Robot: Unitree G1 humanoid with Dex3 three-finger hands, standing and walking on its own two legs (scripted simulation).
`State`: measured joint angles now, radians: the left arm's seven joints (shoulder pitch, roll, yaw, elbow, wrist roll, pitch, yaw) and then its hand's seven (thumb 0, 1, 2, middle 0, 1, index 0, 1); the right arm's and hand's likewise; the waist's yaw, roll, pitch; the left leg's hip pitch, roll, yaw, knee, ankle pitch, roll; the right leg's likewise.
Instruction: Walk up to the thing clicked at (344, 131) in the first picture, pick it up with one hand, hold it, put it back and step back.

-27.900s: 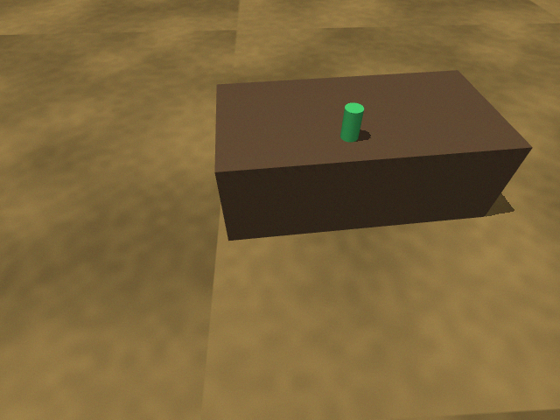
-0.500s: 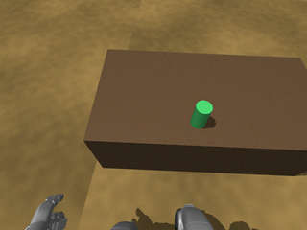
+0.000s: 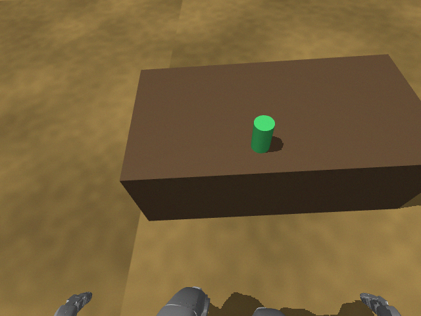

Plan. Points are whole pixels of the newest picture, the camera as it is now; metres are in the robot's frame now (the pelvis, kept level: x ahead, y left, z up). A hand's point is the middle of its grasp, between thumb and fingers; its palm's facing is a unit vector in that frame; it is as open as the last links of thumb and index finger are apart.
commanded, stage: step back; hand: right
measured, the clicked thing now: (262, 135) +0.71 -0.13 -0.28
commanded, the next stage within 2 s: none
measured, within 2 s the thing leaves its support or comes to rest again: neither
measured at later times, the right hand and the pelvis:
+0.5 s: hand out of the picture -0.04 -0.26 -0.14, palm faces -0.04 +0.91 -0.42, open 7.3 cm; pelvis -0.16 +0.00 -0.01, yaw -1 degrees
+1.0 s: hand out of the picture -0.25 -0.27 -0.16, palm faces -0.14 +0.91 -0.39, open 7.3 cm; pelvis -0.33 -0.01 -0.01, yaw +5 degrees
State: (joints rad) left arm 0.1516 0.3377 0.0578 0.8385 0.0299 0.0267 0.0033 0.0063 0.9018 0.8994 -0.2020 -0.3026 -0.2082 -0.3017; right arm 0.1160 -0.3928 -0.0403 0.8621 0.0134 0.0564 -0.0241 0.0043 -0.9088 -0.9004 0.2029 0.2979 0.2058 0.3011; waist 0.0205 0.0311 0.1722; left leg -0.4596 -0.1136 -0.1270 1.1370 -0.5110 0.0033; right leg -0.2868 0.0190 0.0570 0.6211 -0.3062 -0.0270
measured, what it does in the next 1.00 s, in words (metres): walks backwards: left foot, then right foot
